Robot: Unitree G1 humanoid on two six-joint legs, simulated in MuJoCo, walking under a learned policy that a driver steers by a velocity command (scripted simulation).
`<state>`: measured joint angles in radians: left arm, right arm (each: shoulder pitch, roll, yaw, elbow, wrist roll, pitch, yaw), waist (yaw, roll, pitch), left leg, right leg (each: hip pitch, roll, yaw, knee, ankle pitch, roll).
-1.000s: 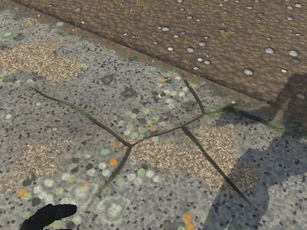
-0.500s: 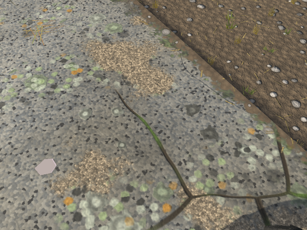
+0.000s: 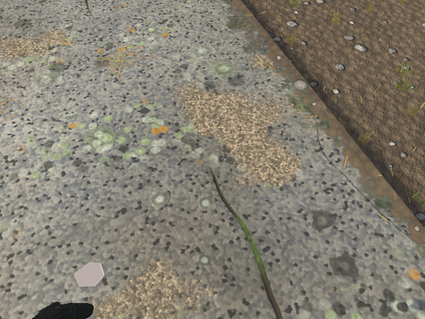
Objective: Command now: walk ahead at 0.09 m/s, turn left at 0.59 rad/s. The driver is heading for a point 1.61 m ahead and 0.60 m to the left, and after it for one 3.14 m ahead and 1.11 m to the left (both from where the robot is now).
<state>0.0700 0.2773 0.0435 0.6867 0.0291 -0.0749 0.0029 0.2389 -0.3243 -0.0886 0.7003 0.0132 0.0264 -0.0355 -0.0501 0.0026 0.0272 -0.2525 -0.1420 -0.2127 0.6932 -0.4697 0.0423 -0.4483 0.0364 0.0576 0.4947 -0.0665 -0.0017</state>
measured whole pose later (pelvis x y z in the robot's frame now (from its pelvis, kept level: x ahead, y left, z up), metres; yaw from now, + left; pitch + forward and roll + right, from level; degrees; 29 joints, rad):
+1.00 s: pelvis +0.04 +0.01 +0.02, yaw +33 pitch +1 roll +0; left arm 0.15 0.27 0.06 0.73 0.01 -0.01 0.00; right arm 0.17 -0.35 -0.09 0.64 0.01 0.05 -0.04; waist 0.01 0.04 0.04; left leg -0.46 -0.12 -0.18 1.05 -0.50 -0.06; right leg -0.24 0.02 0.03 0.47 -0.24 -0.02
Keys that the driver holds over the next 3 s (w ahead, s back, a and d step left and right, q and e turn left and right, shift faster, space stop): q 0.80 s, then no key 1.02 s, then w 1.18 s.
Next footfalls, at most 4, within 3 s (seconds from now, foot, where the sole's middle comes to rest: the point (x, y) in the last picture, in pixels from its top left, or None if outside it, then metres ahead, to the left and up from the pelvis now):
0.38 left None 0.04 0.13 -0.76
0.86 right None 0.14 -0.07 -0.76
1.20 left None -0.03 0.14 -0.76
2.54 left None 0.34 0.35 -0.76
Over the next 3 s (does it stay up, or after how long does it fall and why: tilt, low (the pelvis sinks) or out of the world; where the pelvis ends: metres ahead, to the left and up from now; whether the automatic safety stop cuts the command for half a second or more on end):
stays up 0.47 0.30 0.01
